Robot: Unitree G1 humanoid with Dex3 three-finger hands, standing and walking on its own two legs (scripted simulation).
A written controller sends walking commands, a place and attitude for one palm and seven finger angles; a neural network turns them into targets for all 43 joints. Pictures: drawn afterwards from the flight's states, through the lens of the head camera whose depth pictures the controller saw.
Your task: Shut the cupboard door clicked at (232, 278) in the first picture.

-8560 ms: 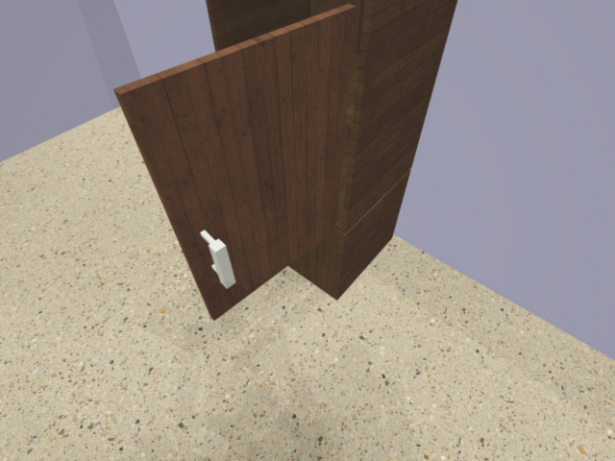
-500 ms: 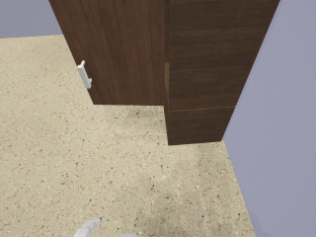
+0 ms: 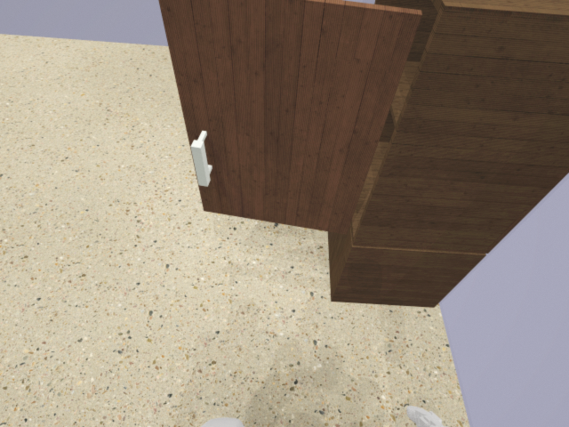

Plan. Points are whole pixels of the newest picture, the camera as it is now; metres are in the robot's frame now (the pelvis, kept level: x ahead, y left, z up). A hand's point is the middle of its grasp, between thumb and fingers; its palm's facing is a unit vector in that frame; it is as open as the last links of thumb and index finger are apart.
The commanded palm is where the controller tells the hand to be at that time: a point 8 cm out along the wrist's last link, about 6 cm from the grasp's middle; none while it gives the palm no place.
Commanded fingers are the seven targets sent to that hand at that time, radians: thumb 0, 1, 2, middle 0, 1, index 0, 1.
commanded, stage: take the last steps up to it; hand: left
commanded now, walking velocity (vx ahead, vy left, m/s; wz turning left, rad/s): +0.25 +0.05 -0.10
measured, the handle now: (203, 158) +0.65 +0.28 -0.09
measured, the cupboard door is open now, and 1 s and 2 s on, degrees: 83 83 83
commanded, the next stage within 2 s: come to a stop and stand still in 0.28 s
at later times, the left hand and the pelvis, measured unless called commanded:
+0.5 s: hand (206, 343) +0.25 +0.17 -0.15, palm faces -0.07 -0.98 -0.20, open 7.3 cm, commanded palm none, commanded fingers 0.00 0.90 0.90 -0.20 -0.30 -0.20 -0.30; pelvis +0.14 +0.00 +0.01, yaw -4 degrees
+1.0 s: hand (175, 376) +0.20 +0.21 -0.17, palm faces -0.06 -0.96 -0.27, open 7.3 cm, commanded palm none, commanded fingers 0.00 0.90 0.90 -0.20 -0.30 -0.20 -0.30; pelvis +0.15 +0.01 +0.00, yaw -7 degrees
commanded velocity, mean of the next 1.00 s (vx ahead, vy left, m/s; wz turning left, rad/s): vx -0.03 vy -0.01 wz -0.03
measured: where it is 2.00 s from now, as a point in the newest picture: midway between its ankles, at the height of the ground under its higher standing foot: outside the picture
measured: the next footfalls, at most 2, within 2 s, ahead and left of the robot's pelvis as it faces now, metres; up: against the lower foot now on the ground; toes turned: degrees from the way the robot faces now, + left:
right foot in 0.34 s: +0.19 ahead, -0.10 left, +0.00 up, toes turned -9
left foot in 0.64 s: +0.26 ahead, +0.14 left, +0.00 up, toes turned -1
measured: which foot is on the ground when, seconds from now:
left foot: down 0.00-0.36, up 0.38-0.62, down 0.64-1.00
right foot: up 0.00-0.32, down 0.34-0.66, up 0.68-0.96, down 0.98-1.00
